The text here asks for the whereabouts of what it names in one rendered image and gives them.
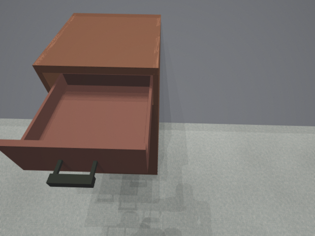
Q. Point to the drawer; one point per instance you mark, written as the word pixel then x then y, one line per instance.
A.
pixel 86 118

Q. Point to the cabinet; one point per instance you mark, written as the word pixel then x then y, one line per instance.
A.
pixel 96 43

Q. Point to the handle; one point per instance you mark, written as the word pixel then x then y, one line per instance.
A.
pixel 71 180

